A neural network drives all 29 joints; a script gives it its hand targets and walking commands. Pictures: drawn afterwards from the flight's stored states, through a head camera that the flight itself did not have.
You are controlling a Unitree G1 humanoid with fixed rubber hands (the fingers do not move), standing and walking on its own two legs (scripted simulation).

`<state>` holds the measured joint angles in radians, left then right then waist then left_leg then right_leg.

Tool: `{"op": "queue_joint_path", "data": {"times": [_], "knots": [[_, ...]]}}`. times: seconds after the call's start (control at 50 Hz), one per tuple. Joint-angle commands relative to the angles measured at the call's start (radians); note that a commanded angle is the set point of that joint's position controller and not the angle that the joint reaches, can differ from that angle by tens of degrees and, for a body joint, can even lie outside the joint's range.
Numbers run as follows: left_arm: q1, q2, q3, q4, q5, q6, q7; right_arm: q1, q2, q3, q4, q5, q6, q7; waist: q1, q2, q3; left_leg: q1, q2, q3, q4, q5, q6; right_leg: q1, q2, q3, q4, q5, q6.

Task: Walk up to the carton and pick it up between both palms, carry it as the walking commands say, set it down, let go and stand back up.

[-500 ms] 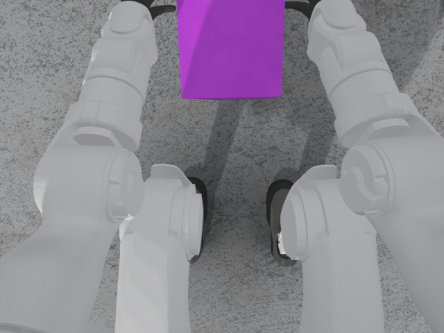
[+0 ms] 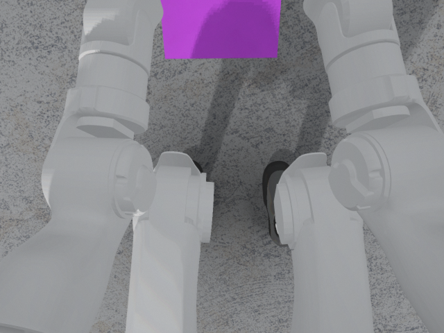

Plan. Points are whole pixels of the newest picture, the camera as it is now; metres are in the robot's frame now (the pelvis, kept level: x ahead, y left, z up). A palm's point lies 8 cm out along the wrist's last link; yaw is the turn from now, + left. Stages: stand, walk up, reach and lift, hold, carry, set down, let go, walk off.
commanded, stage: reach and lift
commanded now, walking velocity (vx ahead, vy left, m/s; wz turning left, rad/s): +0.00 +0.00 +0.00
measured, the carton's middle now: out of the picture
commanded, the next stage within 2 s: none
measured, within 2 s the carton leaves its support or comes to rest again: neither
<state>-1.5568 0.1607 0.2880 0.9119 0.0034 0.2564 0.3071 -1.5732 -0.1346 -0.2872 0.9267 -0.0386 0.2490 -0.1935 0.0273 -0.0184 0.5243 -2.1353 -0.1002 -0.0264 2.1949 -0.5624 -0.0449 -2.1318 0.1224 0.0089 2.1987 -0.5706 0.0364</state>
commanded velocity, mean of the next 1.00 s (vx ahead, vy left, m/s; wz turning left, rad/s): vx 0.00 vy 0.00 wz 0.00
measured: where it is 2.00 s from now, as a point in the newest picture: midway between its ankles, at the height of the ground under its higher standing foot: (233, 216)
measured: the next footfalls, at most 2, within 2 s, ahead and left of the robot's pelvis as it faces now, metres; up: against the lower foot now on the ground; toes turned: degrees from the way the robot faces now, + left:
none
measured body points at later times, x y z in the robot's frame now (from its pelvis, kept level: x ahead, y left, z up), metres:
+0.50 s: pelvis -0.01 +0.01 +0.03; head +0.35 +0.03 +0.28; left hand +0.56 +0.14 -0.10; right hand +0.56 -0.09 -0.11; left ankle +0.13 +0.12 -0.34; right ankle +0.13 -0.11 -0.34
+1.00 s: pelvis -0.02 +0.00 +0.08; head +0.34 +0.01 +0.34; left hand +0.54 +0.13 -0.04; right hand +0.54 -0.09 -0.05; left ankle +0.13 +0.12 -0.34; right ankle +0.13 -0.11 -0.34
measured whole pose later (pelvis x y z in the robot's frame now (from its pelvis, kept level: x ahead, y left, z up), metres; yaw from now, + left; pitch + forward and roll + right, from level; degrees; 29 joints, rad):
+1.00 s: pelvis -0.02 +0.00 +0.08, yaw +1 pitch +25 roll +0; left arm -1.44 -0.01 0.38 0.70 0.16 0.33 0.35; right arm -1.41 -0.02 -0.38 0.71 -0.15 0.36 -0.29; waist 0.02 0.00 0.52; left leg -1.88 -0.13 -0.06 1.94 -0.51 -0.05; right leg -1.86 0.12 0.03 1.95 -0.53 0.04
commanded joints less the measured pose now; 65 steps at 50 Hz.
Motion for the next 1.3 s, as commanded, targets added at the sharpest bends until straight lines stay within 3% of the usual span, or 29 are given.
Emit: {"op": "queue_joint_path", "data": {"times": [0.0, 0.04, 0.1, 0.16, 0.2, 0.24, 0.26, 0.32, 0.34, 0.36, 0.38, 0.4, 0.42, 0.58, 0.6, 0.62, 0.64, 0.72, 0.78, 0.82, 0.86, 0.9, 0.96, 1.02, 1.06, 1.16, 1.2, 1.22, 1.28], "knots": [[-0.489, -1.091, -0.274, -0.022, 0.014, 0.010, -0.455, -0.496, 1.136, 0.302, -0.013, 0.011, 0.021, 0.321, 0.060, 0.032, -1.520, 0.571, -0.064, 0.091, -0.202, 0.241, 0.046, 0.516, 0.056, -0.048, -0.194, 0.199, -0.025], [-0.490, -1.101, -0.274, -0.077, 0.038, 0.014, -0.466, -0.549, 1.117, 0.351, -0.123, 0.019, 0.008, 0.324, 0.090, 0.030, -1.664, 0.605, -0.071, 0.099, -0.190, 0.372, 0.042, 0.566, 0.065, -0.053, -0.175, 0.328, -0.020], [-0.560, -1.181, -0.377, -0.160, -0.056, 0.012, -0.453, -0.667, 1.070, 0.459, -0.313, 0.077, -0.016, 0.301, 0.048, 0.027, -1.942, 0.746, -0.072, 0.076, -0.179, 0.513, 0.029, 0.705, 0.069, -0.063, -0.161, 0.454, -0.026], [-0.748, -1.196, -0.505, -0.337, -0.170, -0.008, -0.417, -0.673, 1.097, 0.476, -0.358, 0.125, -0.011, 0.291, -0.033, 0.047, -2.191, 0.914, -0.084, 0.083, -0.177, 0.566, 0.007, 0.804, 0.069, -0.088, -0.167, 0.497, -0.030], [-0.767, -1.119, -0.465, -0.268, -0.159, -0.022, -0.399, -0.578, 1.075, 0.353, -0.166, 0.053, 0.000, 0.289, -0.095, 0.016, -1.889, 0.805, -0.077, 0.056, -0.205, 0.459, 0.018, 0.592, 0.072, -0.096, -0.189, 0.364, -0.026], [-0.680, -1.103, -0.368, -0.173, -0.068, -0.013, -0.395, -0.490, 1.066, 0.248, -0.012, -0.019, 0.018, 0.316, -0.072, 0.070, -1.634, 0.715, -0.069, 0.062, -0.232, 0.324, 0.009, 0.441, 0.062, -0.074, -0.217, 0.236, -0.047], [-0.561, -1.140, -0.351, -0.099, -0.021, 0.007, -0.398, -0.553, 1.059, 0.304, -0.097, 0.001, 0.014, 0.332, -0.002, 0.104, -1.631, 0.749, -0.077, 0.058, -0.263, 0.293, 0.023, 0.426, 0.058, -0.068, -0.218, 0.173, -0.046], [-0.498, -1.217, -0.368, -0.077, 0.000, 0.027, -0.384, -0.618, 1.004, 0.363, -0.245, 0.024, 0.004, 0.338, -0.056, 0.096, -1.847, 0.915, -0.078, 0.045, -0.271, 0.433, 0.013, 0.510, 0.061, -0.113, -0.233, 0.270, -0.034], [-0.488, -1.241, -0.368, -0.080, -0.014, 0.023, -0.379, -0.632, 1.071, 0.404, -0.237, 0.052, 0.011, 0.344, 0.009, 0.094, -1.934, 0.968, -0.080, 0.046, -0.256, 0.491, 0.018, 0.533, 0.060, -0.100, -0.228, 0.307, -0.038], [-0.472, -1.251, -0.335, -0.030, 0.000, 0.032, -0.373, -0.647, 1.011, 0.363, -0.226, 0.010, 0.015, 0.349, -0.051, 0.073, -1.861, 0.869, -0.086, 0.044, -0.271, 0.382, 0.023, 0.485, 0.064, -0.119, -0.234, 0.219, -0.034], [-0.569, -1.239, -0.374, -0.157, -0.016, 0.027, -0.371, -0.678, 1.068, 0.399, -0.270, 0.037, 0.027, 0.353, -0.030, 0.085, -1.966, 0.919, -0.092, 0.065, -0.277, 0.398, 0.024, 0.557, 0.057, -0.102, -0.253, 0.241, -0.027], [-0.526, -1.224, -0.330, -0.025, 0.000, 0.046, -0.369, -0.665, 1.059, 0.387, -0.196, 0.021, 0.041, 0.355, -0.012, 0.035, -1.830, 0.827, -0.083, 0.067, -0.293, 0.257, 0.031, 0.491, 0.052, -0.120, -0.258, 0.111, -0.028], [-0.554, -1.260, -0.365, -0.129, -0.035, 0.040, -0.369, -0.679, 1.053, 0.426, -0.292, 0.025, 0.045, 0.350, -0.064, 0.025, -1.958, 0.923, -0.101, 0.062, -0.302, 0.360, 0.032, 0.581, 0.057, -0.133, -0.266, 0.201, -0.013], [-0.687, -1.220, -0.407, -0.244, -0.043, 0.048, -0.354, -0.716, 1.124, 0.442, -0.228, 0.081, 0.061, 0.330, -0.005, 0.030, -2.072, 0.945, -0.073, 0.068, -0.337, 0.325, 0.027, 0.634, 0.061, -0.098, -0.307, 0.197, -0.025], [-0.653, -1.257, -0.457, -0.309, -0.063, 0.043, -0.355, -0.729, 1.162, 0.522, -0.362, 0.125, 0.053, 0.318, 0.021, 0.022, -2.230, 1.056, -0.079, 0.073, -0.336, 0.410, 0.031, 0.716, 0.064, -0.094, -0.305, 0.258, -0.009], [-0.653, -1.282, -0.428, -0.260, -0.049, 0.060, -0.360, -0.722, 1.116, 0.479, -0.275, 0.093, 0.061, 0.310, -0.005, 0.048, -2.161, 0.978, -0.073, 0.090, -0.333, 0.363, 0.019, 0.729, 0.061, -0.089, -0.329, 0.226, -0.021], [-0.642, -1.228, -0.389, -0.218, -0.021, 0.058, -0.370, -0.675, 1.133, 0.445, -0.194, 0.080, 0.069, 0.315, 0.032, 0.042, -2.066, 0.885, -0.077, 0.097, -0.347, 0.302, 0.019, 0.710, 0.061, -0.086, -0.325, 0.220, -0.019], [-0.499, -1.238, -0.285, -0.047, 0.075, 0.068, -0.404, -0.520, 1.163, 0.301, -0.058, -0.045, 0.067, 0.315, -0.016, -0.004, -1.819, 0.717, -0.080, 0.100, -0.376, 0.181, 0.031, 0.645, 0.074, -0.081, -0.375, 0.123, -0.022], [-0.425, -1.283, -0.360, -0.138, 0.027, 0.066, -0.416, -0.628, 1.180, 0.471, -0.345, 0.037, 0.046, 0.309, 0.028, -0.039, -2.098, 0.863, -0.102, 0.098, -0.373, 0.397, 0.047, 0.846, 0.078, -0.068, -0.374, 0.334, -0.001], [-0.478, -1.279, -0.318, -0.146, 0.037, 0.050, -0.433, -0.567, 1.167, 0.418, -0.199, -0.003, 0.052, 0.295, 0.009, -0.026, -1.982, 0.716, -0.098, 0.114, -0.354, 0.335, 0.035, 0.826, 0.073, -0.048, -0.386, 0.317, -0.014], [-0.520, -1.307, -0.446, -0.262, -0.050, 0.058, -0.421, -0.626, 1.214, 0.534, -0.366, 0.083, 0.046, 0.279, -0.012, -0.023, -2.276, 0.896, -0.102, 0.098, -0.360, 0.440, 0.032, 0.960, 0.083, -0.060, -0.386, 0.404, -0.006], [-0.494, -1.261, -0.387, -0.127, -0.003, 0.078, -0.418, -0.603, 1.140, 0.462, -0.278, 0.029, 0.063, 0.282, -0.031, -0.030, -2.058, 0.835, -0.088, 0.078, -0.401, 0.298, 0.039, 0.824, 0.067, -0.068, -0.405, 0.247, -0.015], [-0.475, -1.294, -0.474, -0.283, -0.010, 0.069, -0.397, -0.641, 1.193, 0.573, -0.429, 0.106, 0.049, 0.287, 0.037, -0.004, -2.269, 1.042, -0.100, 0.079, -0.411, 0.430, 0.042, 0.919, 0.086, -0.067, -0.400, 0.333, -0.004], [-0.519, -1.241, -0.432, -0.235, 0.026, 0.072, -0.378, -0.652, 1.221, 0.551, -0.327, 0.116, 0.061, 0.297, 0.085, -0.004, -2.141, 1.004, -0.085, 0.074, -0.435, 0.383, 0.039, 0.845, 0.085, -0.064, -0.412, 0.284, 0.000], [-0.557, -1.231, -0.444, -0.296, -0.007, 0.065, -0.378, -0.629, 1.236, 0.552, -0.280, 0.101, 0.080, 0.286, 0.061, -0.047, -2.161, 0.938, -0.092, 0.073, -0.448, 0.299, 0.054, 0.883, 0.082, -0.056, -0.433, 0.226, 0.003], [-0.595, -1.303, -0.421, -0.246, -0.008, 0.094, -0.381, -0.623, 1.151, 0.439, -0.216, 0.053, 0.081, 0.287, -0.016, 0.067, -2.033, 0.963, -0.078, 0.081, -0.488, 0.185, 0.022, 0.818, 0.073, -0.059, -0.478, 0.108, -0.026], [-0.489, -1.264, -0.338, -0.128, 0.055, 0.108, -0.390, -0.650, 1.165, 0.422, -0.223, 0.044, 0.084, 0.308, 0.047, 0.030, -1.935, 0.969, -0.079, 0.072, -0.527, 0.120, 0.036, 0.740, 0.078, -0.078, -0.482, 0.022, -0.019], [-0.509, -1.328, -0.429, -0.239, 0.003, 0.101, -0.395, -0.569, 1.173, 0.440, -0.286, 0.039, 0.081, 0.302, -0.027, 0.041, -2.088, 1.070, -0.083, 0.081, -0.519, 0.226, 0.013, 0.873, 0.079, -0.069, -0.521, 0.138, -0.027], [-0.455, -1.339, -0.355, -0.077, 0.040, 0.114, -0.403, -0.603, 1.147, 0.352, -0.210, 0.007, 0.076, 0.314, -0.053, 0.050, -1.973, 1.004, -0.082, 0.057, -0.546, 0.177, 0.024, 0.766, 0.074, -0.091, -0.516, 0.088, -0.024]]}}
